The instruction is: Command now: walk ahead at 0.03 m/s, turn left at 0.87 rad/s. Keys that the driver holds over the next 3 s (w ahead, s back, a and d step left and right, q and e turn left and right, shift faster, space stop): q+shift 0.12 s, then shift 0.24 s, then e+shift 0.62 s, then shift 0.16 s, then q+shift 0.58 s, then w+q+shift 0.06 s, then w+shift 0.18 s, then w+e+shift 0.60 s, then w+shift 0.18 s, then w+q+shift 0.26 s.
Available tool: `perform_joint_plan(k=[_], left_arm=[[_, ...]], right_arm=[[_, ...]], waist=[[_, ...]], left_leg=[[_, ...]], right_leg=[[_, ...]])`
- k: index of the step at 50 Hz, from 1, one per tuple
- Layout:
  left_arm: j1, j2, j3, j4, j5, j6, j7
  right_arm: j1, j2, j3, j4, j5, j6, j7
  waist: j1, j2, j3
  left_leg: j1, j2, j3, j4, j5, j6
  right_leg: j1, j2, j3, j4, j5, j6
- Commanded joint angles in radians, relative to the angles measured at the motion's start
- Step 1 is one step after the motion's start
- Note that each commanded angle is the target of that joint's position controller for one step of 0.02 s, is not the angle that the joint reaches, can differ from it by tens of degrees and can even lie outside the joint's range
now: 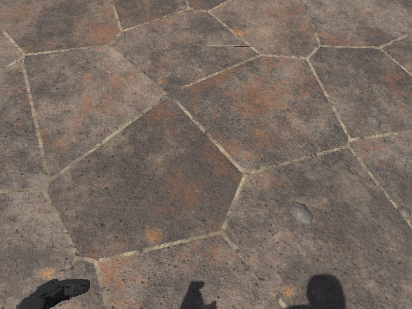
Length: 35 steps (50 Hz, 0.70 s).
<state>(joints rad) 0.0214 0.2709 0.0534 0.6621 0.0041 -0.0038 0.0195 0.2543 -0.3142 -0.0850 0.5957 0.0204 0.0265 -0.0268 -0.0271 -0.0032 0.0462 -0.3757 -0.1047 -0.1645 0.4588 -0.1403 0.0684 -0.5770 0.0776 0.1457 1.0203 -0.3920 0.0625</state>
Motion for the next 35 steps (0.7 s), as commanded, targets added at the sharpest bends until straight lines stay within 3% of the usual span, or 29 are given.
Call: perform_joint_plan(k=[1,6,10,13,14,15,16,17,18,19,21,22,23,24,25,27,30,32,33,34,35], left_arm=[[0.021,0.071,0.024,-0.034,-0.006,-0.009,0.01],[-0.018,0.086,0.035,-0.022,-0.008,-0.021,0.007],[0.005,0.109,0.04,-0.007,-0.004,-0.043,-0.01],[0.064,0.118,0.048,0.01,-0.002,-0.054,-0.022],[0.062,0.146,0.053,0.001,0.01,-0.051,-0.02],[0.03,0.2,0.057,-0.027,0.027,-0.04,-0.013],[0.095,0.219,0.066,-0.003,0.047,-0.036,-0.015],[0.084,0.188,0.06,-0.013,0.028,-0.038,-0.014],[0.069,0.148,0.048,-0.016,0.013,-0.034,-0.008],[0.064,0.113,0.029,-0.019,0.004,-0.03,-0.007],[0.034,0.066,-0.003,-0.007,0.0,-0.022,-0.012],[0.037,0.091,0.007,-0.008,-0.007,-0.011,-0.013],[0.067,0.15,0.029,-0.011,-0.015,0.002,-0.011],[0.112,0.197,0.048,-0.01,-0.015,0.012,-0.008],[0.144,0.217,0.056,-0.01,-0.013,0.017,-0.005],[0.157,0.216,0.063,-0.018,-0.02,0.019,-0.001],[0.138,0.204,0.072,-0.03,-0.038,0.027,0.008],[0.103,0.196,0.077,-0.044,-0.054,0.039,0.017],[0.095,0.181,0.075,-0.052,-0.06,0.044,0.022],[0.113,0.136,0.064,-0.059,-0.052,0.047,0.022],[0.136,0.101,0.057,-0.089,-0.047,0.036,0.015]], right_arm=[[-0.013,-0.173,-0.055,-0.082,0.002,0.006,-0.027],[-0.043,-0.174,-0.056,-0.103,-0.001,0.027,-0.032],[-0.064,-0.154,-0.042,-0.115,-0.011,0.029,-0.022],[-0.094,-0.135,-0.026,-0.118,-0.002,0.029,-0.014],[-0.05,-0.104,-0.014,-0.108,-0.009,0.026,-0.01],[0.032,-0.061,0.002,-0.095,-0.027,0.02,-0.005],[-0.015,-0.139,-0.023,-0.126,-0.018,0.008,-0.006],[-0.021,-0.205,-0.043,-0.102,-0.022,0.001,-0.008],[-0.04,-0.202,-0.045,-0.08,-0.017,0.005,-0.009],[-0.044,-0.146,-0.03,-0.059,-0.021,0.016,-0.013],[-0.029,-0.043,0.006,-0.051,-0.037,0.019,-0.003],[-0.058,-0.027,0.012,-0.062,-0.037,0.013,0.001],[-0.101,-0.034,0.009,-0.074,-0.03,0.006,-0.002],[-0.131,-0.044,0.004,-0.078,-0.022,-0.001,-0.006],[-0.138,-0.051,0.001,-0.076,-0.014,-0.006,-0.009],[-0.13,-0.059,-0.005,-0.061,-0.002,-0.017,-0.013],[-0.096,-0.062,-0.011,-0.033,0.003,-0.037,-0.007],[-0.035,-0.059,-0.017,0.004,0.004,-0.051,0.005],[0.006,-0.076,-0.026,0.028,0.001,-0.052,0.007],[0.023,-0.12,-0.037,0.029,-0.014,-0.047,0.003],[-0.028,-0.198,-0.052,0.018,-0.053,-0.037,0.007]], waist=[[0.031,0.119,-0.213],[0.009,0.167,-0.177],[-0.009,0.195,-0.197],[0.026,0.169,-0.172],[0.009,0.086,-0.18],[-0.043,-0.158,-0.177],[-0.009,-0.293,-0.133],[-0.001,-0.189,-0.118],[0.006,-0.123,-0.109],[0.01,-0.088,-0.109],[-0.016,-0.103,-0.094],[-0.006,-0.145,-0.07],[0.025,-0.178,-0.052],[0.053,-0.192,-0.06],[0.066,-0.195,-0.081],[0.068,-0.196,-0.111],[0.046,-0.197,-0.142],[0.004,-0.177,-0.159],[-0.011,-0.159,-0.177],[-0.002,-0.053,-0.188],[0.042,0.271,-0.128]], left_leg=[[0.262,0.211,-0.297,-0.068,0.352,0.115],[0.202,0.177,-0.368,-0.066,0.176,0.092],[0.224,0.191,-0.394,-0.008,0.281,0.099],[0.163,0.151,-0.403,0.034,0.196,0.07],[0.107,0.106,-0.364,0.102,-0.019,0.032],[0.007,-0.034,-0.21,0.303,-0.418,-0.03],[-0.123,-0.089,-0.1,0.507,-0.572,-0.087],[-0.152,-0.023,-0.088,0.654,-0.495,-0.118],[-0.148,-0.01,-0.079,0.703,-0.422,-0.133],[-0.122,-0.005,-0.076,0.719,-0.39,-0.15],[-0.043,0.05,0.005,0.613,-0.332,-0.175],[-0.032,0.062,0.072,0.495,-0.324,-0.179],[-0.038,0.052,0.111,0.409,-0.337,-0.181],[-0.04,0.04,0.116,0.355,-0.355,-0.181],[-0.036,0.032,0.101,0.308,-0.366,-0.178],[-0.028,0.025,0.068,0.228,-0.342,-0.166],[0.031,0.015,0.044,0.1,-0.289,-0.139],[0.154,0.014,0.06,-0.086,-0.149,-0.111],[0.285,0.058,0.061,-0.162,-0.039,-0.092],[0.429,0.209,-0.042,-0.166,0.008,-0.034],[0.404,0.426,-0.277,-0.18,0.211,0.108]], right_leg=[[-0.041,0.024,0.006,-0.118,0.066,0.021],[0.03,0.031,0.024,-0.248,0.118,0.019],[0.134,-0.004,0.007,-0.362,0.114,-0.001],[0.323,-0.034,-0.026,-0.609,0.294,-0.041],[0.419,-0.137,0.061,-0.651,0.378,-0.083],[0.489,-0.328,0.25,-0.671,0.605,-0.18],[0.431,-0.451,0.451,-0.717,0.635,-0.346],[0.407,-0.447,0.422,-0.701,0.544,-0.359],[0.394,-0.376,0.319,-0.683,0.47,-0.312],[0.381,-0.311,0.26,-0.68,0.409,-0.269],[0.328,-0.229,0.191,-0.704,0.345,-0.235],[0.329,-0.183,0.166,-0.706,0.333,-0.224],[0.355,-0.168,0.183,-0.697,0.356,-0.231],[0.4,-0.179,0.222,-0.685,0.378,-0.244],[0.445,-0.198,0.269,-0.676,0.383,-0.256],[0.503,-0.224,0.354,-0.674,0.39,-0.269],[0.516,-0.221,0.423,-0.669,0.431,-0.262],[0.459,-0.183,0.412,-0.643,0.405,-0.226],[0.363,-0.148,0.379,-0.612,0.337,-0.185],[0.189,-0.083,0.295,-0.479,0.143,-0.133],[-0.035,0.072,0.07,-0.296,-0.155,-0.077]])
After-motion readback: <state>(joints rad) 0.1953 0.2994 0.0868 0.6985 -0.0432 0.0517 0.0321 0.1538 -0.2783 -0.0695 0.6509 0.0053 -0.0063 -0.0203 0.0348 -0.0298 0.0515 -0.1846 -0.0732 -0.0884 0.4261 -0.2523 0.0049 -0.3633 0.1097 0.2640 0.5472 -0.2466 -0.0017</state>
